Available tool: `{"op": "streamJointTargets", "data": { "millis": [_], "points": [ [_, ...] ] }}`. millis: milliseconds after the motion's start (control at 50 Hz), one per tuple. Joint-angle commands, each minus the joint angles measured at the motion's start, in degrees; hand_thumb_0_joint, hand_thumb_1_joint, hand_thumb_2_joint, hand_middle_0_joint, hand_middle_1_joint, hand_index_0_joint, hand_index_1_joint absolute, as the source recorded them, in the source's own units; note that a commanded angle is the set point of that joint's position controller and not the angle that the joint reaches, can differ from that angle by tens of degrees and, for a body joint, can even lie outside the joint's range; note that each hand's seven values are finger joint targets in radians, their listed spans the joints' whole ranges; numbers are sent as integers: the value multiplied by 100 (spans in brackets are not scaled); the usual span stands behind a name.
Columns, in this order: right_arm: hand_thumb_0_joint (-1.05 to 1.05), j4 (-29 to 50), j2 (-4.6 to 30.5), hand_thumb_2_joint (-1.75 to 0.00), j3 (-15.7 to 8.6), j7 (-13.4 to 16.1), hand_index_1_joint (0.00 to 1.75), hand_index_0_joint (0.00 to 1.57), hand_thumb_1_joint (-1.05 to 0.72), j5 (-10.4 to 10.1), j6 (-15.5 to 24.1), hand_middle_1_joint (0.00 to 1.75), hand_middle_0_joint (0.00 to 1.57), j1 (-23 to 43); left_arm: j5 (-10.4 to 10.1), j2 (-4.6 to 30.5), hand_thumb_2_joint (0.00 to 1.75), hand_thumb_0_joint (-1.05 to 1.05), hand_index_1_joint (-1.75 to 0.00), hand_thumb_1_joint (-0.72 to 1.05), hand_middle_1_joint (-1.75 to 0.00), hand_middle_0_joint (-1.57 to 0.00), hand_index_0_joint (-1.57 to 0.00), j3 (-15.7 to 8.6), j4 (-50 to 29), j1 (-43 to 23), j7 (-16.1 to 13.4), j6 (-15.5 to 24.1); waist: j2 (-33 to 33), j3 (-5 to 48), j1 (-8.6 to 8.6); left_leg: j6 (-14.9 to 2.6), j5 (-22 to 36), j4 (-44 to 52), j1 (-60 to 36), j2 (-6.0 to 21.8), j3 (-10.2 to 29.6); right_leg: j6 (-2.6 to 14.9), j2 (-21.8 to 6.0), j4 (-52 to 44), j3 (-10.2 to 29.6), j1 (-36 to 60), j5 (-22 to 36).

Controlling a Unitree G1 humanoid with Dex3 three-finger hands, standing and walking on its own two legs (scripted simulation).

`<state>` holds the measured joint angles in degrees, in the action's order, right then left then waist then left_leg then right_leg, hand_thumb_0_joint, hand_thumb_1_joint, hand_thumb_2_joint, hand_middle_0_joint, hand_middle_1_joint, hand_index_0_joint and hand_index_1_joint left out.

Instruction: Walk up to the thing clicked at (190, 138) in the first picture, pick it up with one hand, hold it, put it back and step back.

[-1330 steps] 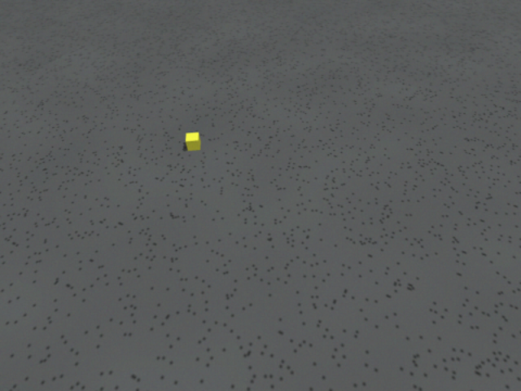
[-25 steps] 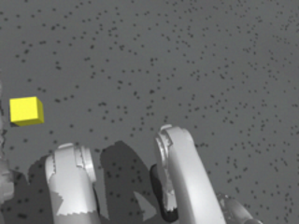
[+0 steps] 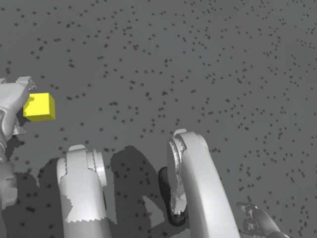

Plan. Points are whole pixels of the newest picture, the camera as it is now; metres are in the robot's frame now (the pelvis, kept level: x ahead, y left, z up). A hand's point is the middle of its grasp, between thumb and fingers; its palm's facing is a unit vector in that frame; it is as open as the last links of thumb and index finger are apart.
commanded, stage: withdraw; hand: left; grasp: from above
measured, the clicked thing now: (40, 107) +0.50 +0.30 -0.31
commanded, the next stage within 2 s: home in 0.08 s
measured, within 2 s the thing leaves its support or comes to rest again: neither
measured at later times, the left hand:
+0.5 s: hand out of the picture +0.47 +0.32 -0.07, palm faces -0.36 -0.19 -0.91, open 11.5 cm
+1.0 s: hand out of the picture +0.28 +0.24 +0.13, palm faces -0.08 -0.86 -0.50, open 7.4 cm
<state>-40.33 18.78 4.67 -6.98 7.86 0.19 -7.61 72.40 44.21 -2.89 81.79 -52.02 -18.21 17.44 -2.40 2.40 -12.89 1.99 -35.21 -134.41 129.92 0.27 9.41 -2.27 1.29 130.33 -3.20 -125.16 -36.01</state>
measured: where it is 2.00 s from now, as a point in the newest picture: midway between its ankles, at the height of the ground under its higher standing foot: (137, 216)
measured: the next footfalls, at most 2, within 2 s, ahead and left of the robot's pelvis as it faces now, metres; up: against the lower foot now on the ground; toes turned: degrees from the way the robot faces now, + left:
none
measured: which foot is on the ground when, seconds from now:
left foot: down 0.00-1.00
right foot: down 0.00-1.00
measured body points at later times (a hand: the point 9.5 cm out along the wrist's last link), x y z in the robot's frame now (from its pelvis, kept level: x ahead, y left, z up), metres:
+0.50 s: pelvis +0.02 +0.01 +0.04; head +0.23 +0.05 +0.44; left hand +0.48 +0.33 -0.02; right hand +0.08 -0.25 -0.08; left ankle +0.10 +0.14 -0.31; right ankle +0.12 -0.13 -0.31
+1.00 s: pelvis +0.03 +0.00 +0.22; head +0.15 +0.04 +0.66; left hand +0.28 +0.28 +0.16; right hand +0.26 -0.22 +0.14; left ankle +0.10 +0.14 -0.31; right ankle +0.12 -0.13 -0.31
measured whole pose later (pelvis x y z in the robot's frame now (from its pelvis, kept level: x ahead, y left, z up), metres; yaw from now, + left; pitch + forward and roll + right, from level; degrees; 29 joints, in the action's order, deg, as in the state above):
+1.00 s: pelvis +0.03 +0.00 +0.22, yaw +5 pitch +25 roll -4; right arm -31.5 13.5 0.3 1.4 -1.5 3.9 -4.2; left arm 13.4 20.6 -1.1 13.9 1.7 -2.7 -14.6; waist 1.5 11.4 -2.8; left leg 1.5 -33.5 -93.9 85.9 1.7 5.2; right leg -1.4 -0.5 91.3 -2.4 -82.4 -34.3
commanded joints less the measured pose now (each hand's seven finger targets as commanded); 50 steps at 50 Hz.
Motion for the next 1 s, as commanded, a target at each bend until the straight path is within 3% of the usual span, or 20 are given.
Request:
{"op": "streamJointTargets", "data": {
  "millis": [0,80,100,120,180,240,280,340,380,420,500,560,620,680,700,740,760,820,840,980],
  "points": [
    [0,55,1207,-89,-304,74,30,20,-90,141,186,30,20,-810,185,1674,82,0,-81,-31,-81,-25,-26,-375,-550,-2388,-788,147,2039,3489,-113,-252,-196,1248,-2721,-97,-637,488,178,-1198,-497,1206,-45],
    [0,-84,1280,-89,-437,73,30,20,-90,231,315,30,20,-907,231,1858,79,0,-77,-27,-78,-28,-29,-534,-1062,-2700,-1107,0,2600,3920,-143,-208,-95,1242,-3157,-87,-662,452,127,-1023,-580,1045,113],
    [0,-102,1315,-89,-475,67,30,20,-88,226,344,30,20,-888,222,1995,87,0,-74,-27,-72,-26,-23,-637,-1149,-2715,-1153,-84,2710,4091,-85,-207,-77,1277,-3278,-87,-660,450,100,-960,-627,956,197],
    [0,-107,1314,-89,-513,53,30,20,-89,219,371,30,20,-915,179,1999,80,0,-80,-29,-80,-26,-27,-676,-1211,-2626,-1186,-170,2825,4163,-69,-205,-31,1290,-3358,-70,-657,443,82,-930,-629,928,254],
    [0,-109,1278,-89,-603,8,30,20,-88,157,394,30,20,-1046,-6,1973,88,0,-74,-24,-72,-26,-23,-744,-1434,-2501,-1172,-454,2925,4693,73,-198,232,1385,-3563,-55,-696,488,82,-1010,-588,1050,535],
    [0,-184,1217,-89,-646,-51,30,20,-89,53,377,30,20,-1307,-196,1531,81,0,-79,-30,-80,-24,-25,-565,-1168,-1977,-925,-795,2587,4694,125,-253,506,1504,-3472,-83,-753,484,102,-1258,-557,1411,825],
    [0,-220,1133,-90,-680,-78,30,20,-89,-12,341,30,20,-1450,-394,1246,90,0,-64,-14,-64,-24,-22,-407,-1081,-1774,-670,-995,2289,4609,155,-298,643,1578,-3384,-83,-766,478,127,-1416,-528,1637,940],
    [0,-129,1139,-90,-790,-86,30,20,-89,-188,267,30,20,-1537,-846,1210,89,0,-57,6,-56,-23,-21,-504,-1493,-1420,-241,-1210,2019,4671,340,-309,862,1863,-3527,-85,-672,460,107,-1567,-500,1974,1094],
    [0,12,1086,-90,-851,-113,30,20,-89,-296,202,30,20,-1553,-1187,887,86,0,-49,21,-47,-21,-20,-409,-1891,-966,124,-1319,1835,4826,407,-321,1074,2030,-3716,-79,-640,447,113,-1726,-470,2374,1259],
    [0,210,1019,-90,-896,-105,30,20,-89,-440,112,30,20,-1476,-1608,850,82,0,-40,36,-40,-20,-19,-492,-2502,-367,456,-1405,1502,4915,547,-373,1170,2224,-3734,-75,-660,407,129,-2032,-399,2883,1364],
    [0,549,918,-90,-947,-5,30,20,-90,-608,26,30,20,-1176,-2632,231,82,0,-29,68,-29,-19,-19,-474,-4037,867,1107,-1605,1041,4495,669,-401,1011,2724,-3744,-67,-634,382,106,-2605,-281,3297,1318],
    [0,761,860,-90,-989,105,30,20,-90,-681,-16,30,20,-949,-3214,143,90,0,-30,90,-30,-20,-20,-548,-5217,1340,1409,-1715,986,4419,776,-387,853,3047,-4077,-7,-600,409,98,-2947,-196,3551,1154],
    [0,970,759,-90,-1027,219,30,20,-90,-743,9,30,20,-704,-3767,-141,90,0,-30,90,-30,-20,-20,-601,-6260,1781,1523,-1775,1194,4276,880,-339,505,3531,-4539,24,-501,431,32,-3283,-123,3661,830],
    [0,1089,653,-90,-989,348,30,20,-90,-822,56,30,20,-515,-4059,-423,90,0,-30,90,-30,-20,-20,-525,-6663,2300,1495,-1880,1279,4039,879,-325,135,4093,-4914,72,-439,404,18,-3619,-74,3890,599],
    [0,1106,652,-90,-985,392,30,20,-90,-829,77,30,20,-442,-4153,-371,90,0,-30,90,-30,-20,-20,-649,-6741,2363,1458,-1942,1311,3970,922,-316,28,4229,-5046,81,-431,406,10,-3729,-57,3950,522],
    [0,1185,584,-90,-975,486,30,20,-90,-873,159,30,20,-330,-4436,-838,90,0,-30,90,-30,-20,-20,-398,-7048,2836,1454,-2093,1323,3785,919,-304,-185,4574,-5321,98,-438,396,15,-4004,-35,4100,367],
    [0,1234,605,-90,-974,541,30,20,-90,-885,210,30,20,-271,-4573,-798,90,0,-30,90,-30,-20,-20,-471,-7323,2852,1425,-2184,1368,3866,944,-301,-297,4735,-5547,96,-418,389,11,-4160,-24,4249,305],
    [0,1276,554,-90,-919,703,30,20,-90,-922,379,30,20,-86,-5111,-1319,90,0,-30,90,-30,-20,-20,-168,-7444,3667,1452,-2524,1158,3275,801,-296,-575,5200,-5791,89,-362,352,1,-4647,-1,4527,77],
    [0,1305,546,-90,-901,756,30,20,-90,-937,422,30,20,-32,-5281,-1294,90,0,-30,90,-30,-20,-20,-271,-7461,3827,1437,-2635,1032,3197,824,-303,-668,5322,-5904,82,-344,346,7,-4830,28,4654,-15],
    [0,1505,303,-90,-728,1072,30,20,-90,-997,759,30,20,81,-6419,-1618,90,0,-30,90,-30,-20,-20,-259,-8364,4744,1362,-3153,852,2833,730,-315,-311,6055,-6761,34,-491,323,-28,-5895,203,5898,138]
  ]
}}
